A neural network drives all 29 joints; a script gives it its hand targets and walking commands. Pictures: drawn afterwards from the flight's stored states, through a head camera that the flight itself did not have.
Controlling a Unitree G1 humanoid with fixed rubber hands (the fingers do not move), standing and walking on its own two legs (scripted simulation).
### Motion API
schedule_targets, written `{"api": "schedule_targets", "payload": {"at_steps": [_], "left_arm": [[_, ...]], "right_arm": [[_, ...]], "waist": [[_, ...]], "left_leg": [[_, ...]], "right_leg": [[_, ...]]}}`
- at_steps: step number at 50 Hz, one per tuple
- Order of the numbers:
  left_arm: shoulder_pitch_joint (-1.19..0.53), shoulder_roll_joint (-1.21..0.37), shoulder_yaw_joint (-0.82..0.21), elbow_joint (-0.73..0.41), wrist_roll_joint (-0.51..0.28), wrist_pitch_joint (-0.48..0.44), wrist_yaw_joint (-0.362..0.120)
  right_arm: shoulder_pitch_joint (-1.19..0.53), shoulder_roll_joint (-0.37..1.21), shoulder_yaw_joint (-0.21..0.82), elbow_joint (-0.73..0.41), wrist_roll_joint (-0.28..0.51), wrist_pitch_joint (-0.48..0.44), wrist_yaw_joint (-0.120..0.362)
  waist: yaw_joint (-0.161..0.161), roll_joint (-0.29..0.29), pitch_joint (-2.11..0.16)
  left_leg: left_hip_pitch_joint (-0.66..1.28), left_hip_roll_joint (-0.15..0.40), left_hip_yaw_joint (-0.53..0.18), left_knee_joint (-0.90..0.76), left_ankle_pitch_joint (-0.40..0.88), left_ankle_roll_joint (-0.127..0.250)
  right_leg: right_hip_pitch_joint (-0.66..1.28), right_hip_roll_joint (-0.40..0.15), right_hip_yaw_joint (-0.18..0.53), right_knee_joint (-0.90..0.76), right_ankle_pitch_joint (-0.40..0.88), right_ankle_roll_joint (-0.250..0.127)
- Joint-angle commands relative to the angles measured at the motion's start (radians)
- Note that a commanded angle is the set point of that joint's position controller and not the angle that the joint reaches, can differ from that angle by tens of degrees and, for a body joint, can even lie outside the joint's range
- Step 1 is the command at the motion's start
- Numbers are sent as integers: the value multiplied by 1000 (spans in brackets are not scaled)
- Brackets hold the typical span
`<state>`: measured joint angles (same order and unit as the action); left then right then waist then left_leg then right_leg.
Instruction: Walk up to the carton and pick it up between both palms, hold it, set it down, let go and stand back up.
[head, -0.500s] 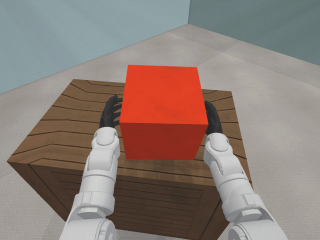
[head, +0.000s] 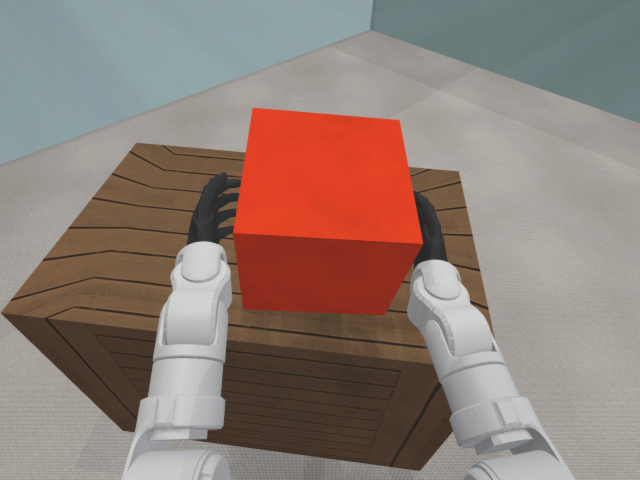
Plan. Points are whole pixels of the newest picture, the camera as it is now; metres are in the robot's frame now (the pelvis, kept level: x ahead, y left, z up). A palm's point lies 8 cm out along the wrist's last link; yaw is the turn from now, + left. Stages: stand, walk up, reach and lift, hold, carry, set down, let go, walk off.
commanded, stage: reach and lift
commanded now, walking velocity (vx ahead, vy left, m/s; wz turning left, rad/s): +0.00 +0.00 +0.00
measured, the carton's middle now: (320, 215) +0.39 -0.01 +0.15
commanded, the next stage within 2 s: hold in 0.48 s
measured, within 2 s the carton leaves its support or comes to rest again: neither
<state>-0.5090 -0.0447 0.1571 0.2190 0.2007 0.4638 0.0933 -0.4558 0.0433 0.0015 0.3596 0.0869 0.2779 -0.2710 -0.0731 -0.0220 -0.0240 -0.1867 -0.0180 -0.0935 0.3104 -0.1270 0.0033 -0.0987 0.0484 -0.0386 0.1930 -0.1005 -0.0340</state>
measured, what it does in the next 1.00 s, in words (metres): stands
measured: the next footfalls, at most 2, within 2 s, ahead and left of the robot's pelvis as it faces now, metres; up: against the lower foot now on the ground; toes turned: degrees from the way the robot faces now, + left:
none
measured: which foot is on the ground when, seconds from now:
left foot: down 0.00-1.00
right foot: down 0.00-1.00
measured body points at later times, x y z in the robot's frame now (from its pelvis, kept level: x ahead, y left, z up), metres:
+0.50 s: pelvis +0.00 +0.00 +0.00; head +0.00 +0.02 +0.45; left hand +0.39 +0.13 +0.16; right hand +0.36 -0.13 +0.13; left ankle +0.02 +0.11 -0.75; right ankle +0.00 -0.10 -0.75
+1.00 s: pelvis +0.00 +0.00 +0.00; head -0.01 +0.02 +0.45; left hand +0.37 +0.14 +0.17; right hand +0.36 -0.13 +0.14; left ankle +0.02 +0.11 -0.75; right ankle +0.00 -0.10 -0.75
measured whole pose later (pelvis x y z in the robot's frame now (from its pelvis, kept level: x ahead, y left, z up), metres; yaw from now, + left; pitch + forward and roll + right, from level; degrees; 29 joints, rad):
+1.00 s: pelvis +0.00 +0.00 +0.00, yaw +0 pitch -4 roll -1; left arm -0.53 -0.07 0.19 0.00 0.30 0.66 0.05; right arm -0.49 0.04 0.02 0.27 0.14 0.36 -0.28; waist -0.08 -0.04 0.04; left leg -0.09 -0.02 -0.09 0.27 -0.11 0.00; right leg 0.00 0.04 -0.05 0.15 -0.09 -0.03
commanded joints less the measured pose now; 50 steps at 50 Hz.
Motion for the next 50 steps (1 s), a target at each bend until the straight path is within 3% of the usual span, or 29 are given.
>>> {"api": "schedule_targets", "payload": {"at_steps": [1, 12, 39, 50], "left_arm": [[-576, -588, -540, -207, -126, -41, -186], [-546, -581, -552, -275, -121, 29, -196], [-541, -531, -490, -352, -76, 118, -223], [-544, -504, -469, -366, -66, 155, -228]], "right_arm": [[-728, 502, 398, -331, 53, -58, 95], [-718, 461, 399, -393, 87, -21, 86], [-738, 417, 370, -421, 104, 1, 68], [-749, 398, 342, -404, 102, 6, 66]], "waist": [[-7, 63, -499], [-19, 69, -480], [-16, 55, -457], [-9, 57, -412]], "left_leg": [[195, -3, 20, -5, 204, -26], [243, 3, 15, 7, 261, -44], [278, -2, 39, -25, 272, -31], [276, -2, 53, -41, 221, -29]], "right_leg": [[161, -18, -12, 30, 294, 70], [152, -13, -25, 17, 302, 62], [214, -20, -41, -7, 299, 67], [207, -21, -49, -24, 215, 66]]}}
